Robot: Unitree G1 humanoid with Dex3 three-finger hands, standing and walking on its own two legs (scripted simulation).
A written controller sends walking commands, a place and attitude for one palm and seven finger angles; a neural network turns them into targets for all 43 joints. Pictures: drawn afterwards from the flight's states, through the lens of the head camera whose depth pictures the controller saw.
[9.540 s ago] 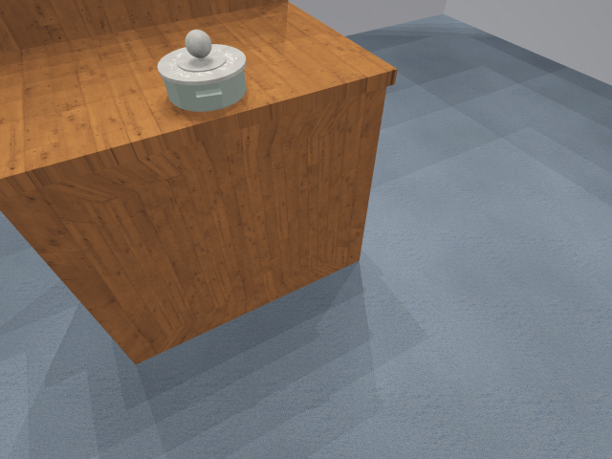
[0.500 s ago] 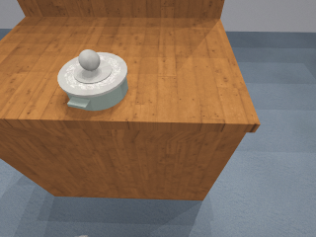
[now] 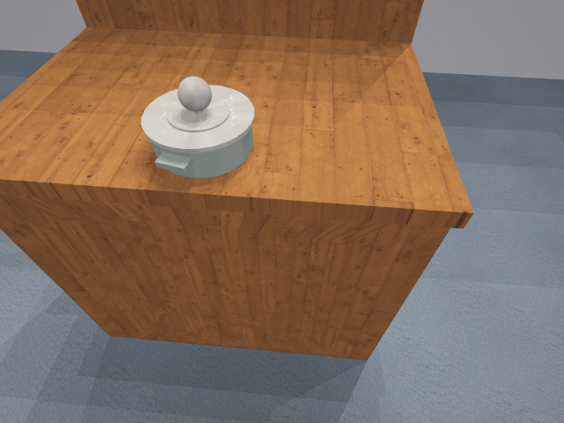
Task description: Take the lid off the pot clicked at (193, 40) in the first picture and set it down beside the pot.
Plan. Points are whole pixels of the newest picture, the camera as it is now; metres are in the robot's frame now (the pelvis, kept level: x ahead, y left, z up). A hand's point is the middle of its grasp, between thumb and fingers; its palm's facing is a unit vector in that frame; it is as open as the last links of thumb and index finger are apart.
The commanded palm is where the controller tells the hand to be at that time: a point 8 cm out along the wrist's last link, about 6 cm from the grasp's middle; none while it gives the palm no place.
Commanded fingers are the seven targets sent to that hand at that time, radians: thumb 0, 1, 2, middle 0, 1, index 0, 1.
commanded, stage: come to a stop and stand still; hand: left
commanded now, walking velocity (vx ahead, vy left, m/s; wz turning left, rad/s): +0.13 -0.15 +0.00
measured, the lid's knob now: (194, 94) +0.55 +0.20 +0.18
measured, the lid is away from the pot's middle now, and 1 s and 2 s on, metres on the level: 0.00 0.00 0.00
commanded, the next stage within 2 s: look again from close up in 0.74 s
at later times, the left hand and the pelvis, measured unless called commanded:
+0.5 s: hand out of the picture +0.09 +0.16 -0.16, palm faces +0.05 -0.97 -0.23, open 7.3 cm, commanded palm none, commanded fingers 0.00 0.90 0.90 -0.20 -0.30 -0.20 -0.30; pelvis +0.04 -0.03 +0.00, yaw +2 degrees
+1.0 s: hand out of the picture +0.03 +0.17 -0.17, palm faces +0.04 -0.98 -0.22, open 7.3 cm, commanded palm none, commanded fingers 0.00 0.90 0.90 -0.20 -0.30 -0.20 -0.30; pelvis +0.03 -0.01 +0.00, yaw +0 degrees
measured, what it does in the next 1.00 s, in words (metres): steps on the spot: right foot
